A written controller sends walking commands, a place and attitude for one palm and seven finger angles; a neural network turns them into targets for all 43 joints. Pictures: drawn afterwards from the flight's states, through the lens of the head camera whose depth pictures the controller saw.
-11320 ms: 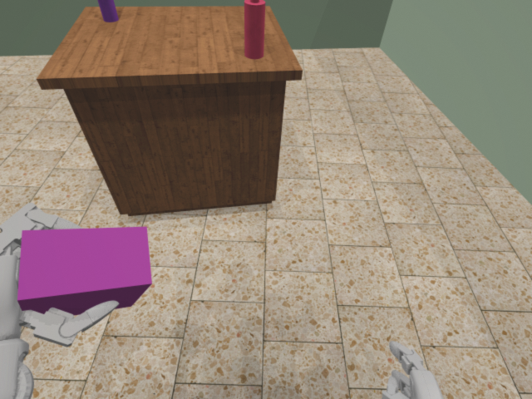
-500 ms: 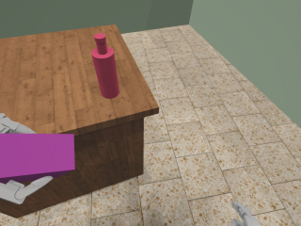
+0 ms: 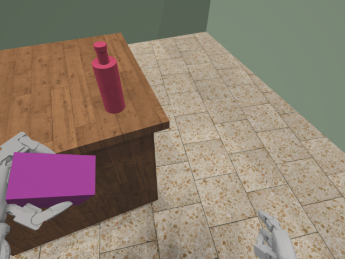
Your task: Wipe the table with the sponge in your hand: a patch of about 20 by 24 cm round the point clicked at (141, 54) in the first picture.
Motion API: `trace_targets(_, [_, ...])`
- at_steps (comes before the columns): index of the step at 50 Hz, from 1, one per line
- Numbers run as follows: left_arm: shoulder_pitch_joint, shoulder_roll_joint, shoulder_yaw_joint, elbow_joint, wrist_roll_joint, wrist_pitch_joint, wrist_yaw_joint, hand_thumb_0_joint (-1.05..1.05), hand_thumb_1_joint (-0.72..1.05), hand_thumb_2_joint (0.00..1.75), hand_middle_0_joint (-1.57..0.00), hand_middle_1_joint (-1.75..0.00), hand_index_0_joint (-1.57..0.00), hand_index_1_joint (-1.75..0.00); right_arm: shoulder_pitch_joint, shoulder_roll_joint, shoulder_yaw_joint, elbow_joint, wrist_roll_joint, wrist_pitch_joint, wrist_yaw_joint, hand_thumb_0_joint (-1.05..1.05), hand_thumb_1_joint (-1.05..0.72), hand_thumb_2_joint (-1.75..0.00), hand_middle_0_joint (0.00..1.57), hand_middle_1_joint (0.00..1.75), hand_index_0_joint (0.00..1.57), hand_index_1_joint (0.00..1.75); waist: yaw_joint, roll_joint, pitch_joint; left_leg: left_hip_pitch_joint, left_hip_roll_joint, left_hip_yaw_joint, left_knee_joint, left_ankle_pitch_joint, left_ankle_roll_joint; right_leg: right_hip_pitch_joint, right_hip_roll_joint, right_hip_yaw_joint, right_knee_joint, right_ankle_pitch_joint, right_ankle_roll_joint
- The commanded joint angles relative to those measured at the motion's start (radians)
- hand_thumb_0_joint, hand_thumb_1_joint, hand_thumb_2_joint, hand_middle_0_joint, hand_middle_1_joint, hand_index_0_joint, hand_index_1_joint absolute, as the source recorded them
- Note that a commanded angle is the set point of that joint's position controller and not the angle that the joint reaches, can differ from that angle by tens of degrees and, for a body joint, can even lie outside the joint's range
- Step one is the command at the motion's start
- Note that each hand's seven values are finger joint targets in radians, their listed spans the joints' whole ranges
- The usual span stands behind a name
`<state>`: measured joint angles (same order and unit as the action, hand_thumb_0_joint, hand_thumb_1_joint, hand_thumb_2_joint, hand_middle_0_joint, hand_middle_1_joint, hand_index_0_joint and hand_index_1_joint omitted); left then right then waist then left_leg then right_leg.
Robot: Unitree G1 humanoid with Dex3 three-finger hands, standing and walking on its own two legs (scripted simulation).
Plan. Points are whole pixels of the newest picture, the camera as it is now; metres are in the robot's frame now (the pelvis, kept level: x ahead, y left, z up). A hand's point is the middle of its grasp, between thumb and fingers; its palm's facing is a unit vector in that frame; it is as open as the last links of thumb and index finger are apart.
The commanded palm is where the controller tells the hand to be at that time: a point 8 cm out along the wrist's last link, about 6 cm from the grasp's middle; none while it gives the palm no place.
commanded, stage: come to a stop and stand still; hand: left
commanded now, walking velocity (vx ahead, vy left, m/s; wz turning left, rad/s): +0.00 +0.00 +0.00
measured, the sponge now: (64, 182) +0.22 +0.21 +0.13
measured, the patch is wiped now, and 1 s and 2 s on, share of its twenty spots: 0.00 0.00 0.00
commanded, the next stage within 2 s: look again from close up in 0.50 s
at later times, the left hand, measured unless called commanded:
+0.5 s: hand (14, 168) +0.23 +0.29 +0.15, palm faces +0.38 -0.83 -0.40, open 10.5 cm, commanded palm +0.17 +0.32 +0.18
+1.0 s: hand (9, 173) +0.22 +0.30 +0.15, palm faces +0.39 -0.84 -0.37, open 10.5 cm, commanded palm +0.16 +0.33 +0.18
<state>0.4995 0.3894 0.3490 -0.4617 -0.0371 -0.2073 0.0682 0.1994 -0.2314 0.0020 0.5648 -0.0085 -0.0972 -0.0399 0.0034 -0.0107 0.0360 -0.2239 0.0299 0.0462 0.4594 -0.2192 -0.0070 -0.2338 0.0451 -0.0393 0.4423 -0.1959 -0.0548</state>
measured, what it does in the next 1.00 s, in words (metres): stands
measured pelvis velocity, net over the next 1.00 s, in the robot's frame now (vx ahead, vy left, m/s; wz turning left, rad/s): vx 0.01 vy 0.05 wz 0.01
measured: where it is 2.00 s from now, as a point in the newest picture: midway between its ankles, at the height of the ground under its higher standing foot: outside the picture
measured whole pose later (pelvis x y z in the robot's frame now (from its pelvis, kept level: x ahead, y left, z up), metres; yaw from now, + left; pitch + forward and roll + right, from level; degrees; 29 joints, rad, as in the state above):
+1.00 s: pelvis +0.01 +0.05 +0.00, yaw +1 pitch -1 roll -1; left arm 0.42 0.35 0.34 -0.43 -0.02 -0.17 0.10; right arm 0.19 -0.20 0.03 0.56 -0.02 -0.08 -0.04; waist 0.03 -0.03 0.05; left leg -0.19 -0.03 0.05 0.40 -0.20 0.05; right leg -0.18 -0.01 -0.03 0.35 -0.16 0.01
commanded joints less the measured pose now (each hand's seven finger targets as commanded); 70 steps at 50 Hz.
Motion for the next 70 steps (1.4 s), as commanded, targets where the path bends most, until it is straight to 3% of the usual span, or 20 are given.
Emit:
trace_targets(1, [-0.213, 0.157, 0.134, -0.152, -0.014, -0.035, 0.046, 0.0, 0.1, 1.3, -1.2, -1.6, -1.2, -1.6, -0.104, -0.095, -0.03, -0.152, 0.002, -0.062, -0.028, 0.0, -0.9, -0.9, 0.2, 0.3, 0.2, 0.3, 0.015, 0.036, -0.097, 0.101, 0.017, -0.047, -0.073, 0.001, 0.039, -0.054, -0.112, 0.152, -0.203, -0.128, 0.041])
trace_targets(3, [-0.274, 0.13, 0.08, -0.167, -0.002, -0.035, 0.046, 0.0, 0.1, 1.3, -1.2, -1.6, -1.2, -1.6, -0.095, -0.098, -0.029, -0.149, -0.002, -0.076, -0.028, 0.0, -0.9, -0.9, 0.2, 0.3, 0.2, 0.3, 0.015, 0.041, -0.099, 0.115, 0.008, -0.039, -0.085, -0.006, 0.039, -0.04, -0.106, 0.141, -0.221, -0.13, 0.048])
trace_targets(4, [-0.325, 0.104, 0.038, -0.201, 0.003, -0.035, 0.042, 0.0, 0.1, 1.3, -1.2, -1.6, -1.2, -1.6, -0.105, -0.097, -0.026, -0.153, -0.002, -0.082, -0.026, 0.0, -0.9, -0.9, 0.2, 0.3, 0.2, 0.3, 0.008, 0.084, -0.091, 0.131, 0.009, -0.042, -0.104, -0.008, 0.036, -0.051, -0.098, 0.132, -0.215, -0.132, 0.046])
trace_targets(7, [-0.335, 0.1, 0.008, -0.213, 0.023, -0.03, 0.052, 0.0, 0.1, 1.3, -1.2, -1.6, -1.2, -1.6, -0.088, -0.109, -0.031, -0.146, -0.005, -0.096, -0.021, 0.0, -0.9, -0.9, 0.2, 0.3, 0.2, 0.3, 0.015, 0.112, -0.119, 0.113, 0.017, -0.052, -0.155, -0.016, 0.034, 0.023, -0.068, 0.081, -0.176, -0.068, 0.053])
trace_targets(10, [-0.295, 0.118, 0.03, -0.208, 0.028, -0.027, 0.057, 0.0, 0.1, 1.3, -1.2, -1.6, -1.2, -1.6, -0.093, -0.107, -0.027, -0.153, -0.008, -0.099, -0.012, 0.0, -0.9, -0.9, 0.2, 0.3, 0.2, 0.3, 0.021, 0.122, -0.107, 0.058, 0.02, -0.075, -0.195, -0.026, 0.024, 0.069, -0.05, 0.059, -0.142, -0.019, 0.048])
trace_targets(14, [-0.185, 0.169, 0.117, -0.169, 0.017, -0.031, 0.058, 0.0, 0.1, 1.3, -1.2, -1.6, -1.2, -1.6, -0.099, -0.104, -0.022, -0.164, -0.014, -0.085, -0.006, 0.0, -0.9, -0.9, 0.2, 0.3, 0.2, 0.3, 0.031, 0.096, -0.111, -0.005, 0.016, -0.079, -0.197, 0.023, 0.01, 0.128, -0.051, 0.041, -0.123, 0.049, 0.04])
trace_targets(17, [-0.136, 0.151, 0.126, -0.139, -0.001, -0.029, 0.048, 0.0, 0.1, 1.3, -1.2, -1.6, -1.2, -1.6, -0.098, -0.094, -0.017, -0.173, -0.011, -0.071, -0.004, 0.0, -0.9, -0.9, 0.2, 0.3, 0.2, 0.3, 0.032, 0.038, -0.116, 0.0, 0.014, -0.068, -0.175, 0.074, 0.007, 0.126, -0.055, 0.047, -0.131, 0.097, 0.041])
trace_targets(20, [-0.138, 0.132, 0.106, -0.14, -0.007, -0.025, 0.04, 0.0, 0.1, 1.3, -1.2, -1.6, -1.2, -1.6, -0.092, -0.094, -0.017, -0.172, -0.009, -0.064, -0.003, 0.0, -0.9, -0.9, 0.2, 0.3, 0.2, 0.3, 0.025, 0.029, -0.126, 0.021, 0.014, -0.061, -0.163, 0.128, 0.001, 0.123, -0.057, 0.043, -0.121, 0.143, 0.044])
trace_targets(27, [-0.225, 0.125, 0.062, -0.22, 0.004, -0.026, 0.042, 0.0, 0.1, 1.3, -1.2, -1.6, -1.2, -1.6, -0.088, -0.098, -0.022, -0.161, -0.009, -0.069, -0.004, 0.0, -0.9, -0.9, 0.2, 0.3, 0.2, 0.3, 0.022, 0.071, -0.18, 0.099, 0.01, -0.048, -0.135, 0.203, -0.001, 0.115, -0.054, 0.032, -0.107, 0.206, 0.053])
trace_targets(32, [-0.218, 0.152, 0.09, -0.257, 0.007, -0.032, 0.055, 0.0, 0.1, 1.3, -1.2, -1.6, -1.2, -1.6, -0.097, -0.1, -0.027, -0.157, -0.01, -0.069, -0.008, 0.0, -0.9, -0.9, 0.2, 0.3, 0.2, 0.3, 0.025, 0.097, -0.192, 0.1, 0.005, -0.054, -0.109, 0.273, -0.013, 0.132, -0.058, 0.026, -0.086, 0.254, 0.049])
trace_targets(39, [-0.125, 0.135, 0.104, -0.207, -0.005, -0.029, 0.057, 0.0, 0.1, 1.3, -1.2, -1.6, -1.2, -1.6, -0.105, -0.1, -0.03, -0.162, -0.005, -0.049, -0.01, 0.0, -0.9, -0.9, 0.2, 0.3, 0.2, 0.3, 0.027, 0.083, -0.158, 0.05, 0.011, -0.068, -0.131, 0.216, -0.021, 0.137, -0.062, 0.025, -0.091, 0.201, 0.045])
trace_targets(43, [-0.139, 0.126, 0.095, -0.193, -0.005, -0.028, 0.055, 0.0, 0.1, 1.3, -1.2, -1.6, -1.2, -1.6, -0.1, -0.101, -0.032, -0.165, -0.002, -0.039, -0.013, 0.0, -0.9, -0.9, 0.2, 0.3, 0.2, 0.3, 0.024, 0.061, -0.139, 0.026, 0.016, -0.076, -0.158, 0.133, -0.014, 0.131, -0.057, 0.029, -0.103, 0.155, 0.049])
trace_targets(49, [-0.188, 0.134, 0.082, -0.222, 0.004, -0.028, 0.059, 0.0, 0.1, 1.3, -1.2, -1.6, -1.2, -1.6, -0.108, -0.103, -0.031, -0.165, -0.003, -0.042, -0.017, 0.0, -0.9, -0.9, 0.2, 0.3, 0.2, 0.3, 0.022, 0.084, -0.132, 0.014, 0.01, -0.077, -0.164, 0.062, -0.008, 0.127, -0.063, 0.036, -0.114, 0.121, 0.047])
trace_targets(52, [-0.191, 0.138, 0.082, -0.241, 0.007, -0.038, 0.063, 0.0, 0.1, 1.3, -1.2, -1.6, -1.2, -1.6, -0.105, -0.112, -0.038, -0.169, -0.009, -0.044, -0.012, 0.0, -0.9, -0.9, 0.2, 0.3, 0.2, 0.3, 0.018, 0.093, -0.141, -0.005, -0.006, -0.061, -0.124, 0.026, 0.009, 0.135, -0.087, 0.046, -0.118, 0.103, 0.042])
trace_targets(57, [-0.128, 0.157, 0.111, -0.244, -0.003, -0.042, 0.07, 0.0, 0.1, 1.3, -1.2, -1.6, -1.2, -1.6, -0.095, -0.115, -0.048, -0.173, -0.011, -0.036, -0.002, 0.0, -0.9, -0.9, 0.2, 0.3, 0.2, 0.3, 0.007, 0.014, -0.145, -0.007, -0.03, -0.06, -0.02, 0.003, 0.023, 0.076, -0.159, 0.104, -0.143, -0.012, 0.016])
trace_targets(59, [-0.101, 0.161, 0.118, -0.238, -0.005, -0.042, 0.074, 0.0, 0.1, 1.3, -1.2, -1.6, -1.2, -1.6, -0.091, -0.124, -0.053, -0.171, -0.009, -0.029, 0.002, 0.0, -0.9, -0.9, 0.2, 0.3, 0.2, 0.3, 0.003, 0.026, -0.135, -0.019, -0.027, -0.071, 0.0, -0.004, 0.022, 0.054, -0.182, 0.112, -0.12, -0.054, 0.002])
trace_targets(61, [-0.086, 0.154, 0.118, -0.23, -0.008, -0.044, 0.073, 0.0, 0.1, 1.3, -1.2, -1.6, -1.2, -1.6, -0.087, -0.121, -0.054, -0.174, -0.004, -0.021, 0.005, 0.0, -0.9, -0.9, 0.2, 0.3, 0.2, 0.3, -0.001, 0.012, -0.115, -0.022, -0.02, -0.081, -0.007, 0.002, 0.028, 0.026, -0.174, 0.1, -0.088, -0.062, 0.006])
trace_targets(63, [-0.076, 0.16, 0.13, -0.231, -0.009, -0.048, 0.073, 0.0, 0.1, 1.3, -1.2, -1.6, -1.2, -1.6, -0.084, -0.13, -0.059, -0.174, 0.0, -0.019, 0.005, 0.0, -0.9, -0.9, 0.2, 0.3, 0.2, 0.3, 0.0, 0.029, -0.125, -0.042, 0.0, -0.107, -0.029, 0.031, 0.035, 0.046, -0.152, 0.068, -0.018, -0.024, 0.017])
trace_targets(66, [-0.077, 0.155, 0.13, -0.249, -0.007, -0.054, 0.072, 0.0, 0.1, 1.3, -1.2, -1.6, -1.2, -1.6, -0.091, -0.136, -0.06, -0.179, 0.007, -0.021, 0.005, 0.0, -0.9, -0.9, 0.2, 0.3, 0.2, 0.3, 0.007, 0.128, -0.132, -0.068, 0.061, -0.181, -0.097, 0.117, 0.036, 0.071, -0.093, -0.02, 0.163, 0.046, 0.045])
trace_targets(70, [-0.108, 0.15, 0.112, -0.282, 0.0, -0.067, 0.071, 0.0, 0.1, 1.3, -1.2, -1.6, -1.2, -1.6, -0.079, -0.137, -0.061, -0.171, 0.005, -0.035, 0.015, 0.0, -0.9, -0.9, 0.2, 0.3, 0.2, 0.3, 0.007, 0.188, -0.119, -0.019, 0.099, -0.199, -0.087, 0.278, 0.031, 0.017, -0.083, -0.05, 0.199, -0.108, 0.048])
